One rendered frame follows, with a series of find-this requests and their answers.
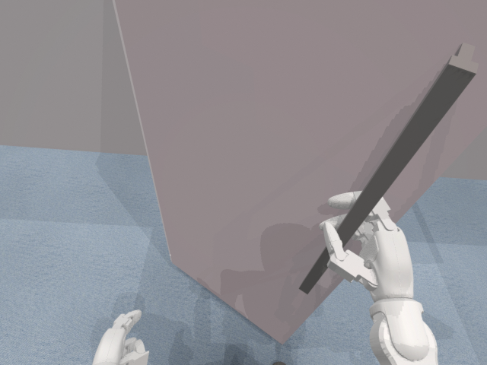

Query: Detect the fridge door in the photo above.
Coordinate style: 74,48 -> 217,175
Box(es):
115,0 -> 487,344

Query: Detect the robot right forearm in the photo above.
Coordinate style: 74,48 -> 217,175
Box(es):
369,298 -> 438,365

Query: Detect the handle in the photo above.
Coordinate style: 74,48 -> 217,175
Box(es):
299,43 -> 479,294

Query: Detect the robot left hand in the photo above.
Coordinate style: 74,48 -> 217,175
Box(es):
92,309 -> 149,365

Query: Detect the robot right hand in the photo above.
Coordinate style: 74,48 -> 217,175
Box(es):
319,191 -> 414,302

